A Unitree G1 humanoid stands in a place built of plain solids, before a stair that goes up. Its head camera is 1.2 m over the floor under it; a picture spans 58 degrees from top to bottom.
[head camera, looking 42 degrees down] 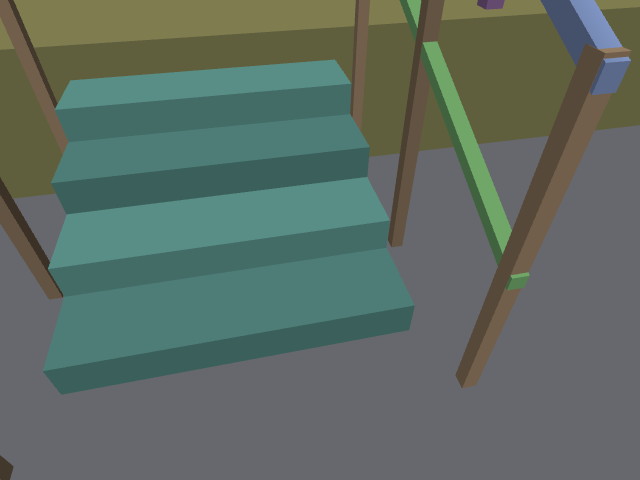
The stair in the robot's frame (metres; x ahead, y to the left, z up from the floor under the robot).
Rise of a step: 0.13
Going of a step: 0.27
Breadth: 1.09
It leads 12 degrees to the left of straight ahead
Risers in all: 5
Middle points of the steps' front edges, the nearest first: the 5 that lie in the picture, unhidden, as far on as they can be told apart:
0.76 0.23 0.13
1.03 0.29 0.26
1.30 0.35 0.39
1.56 0.41 0.52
1.83 0.47 0.65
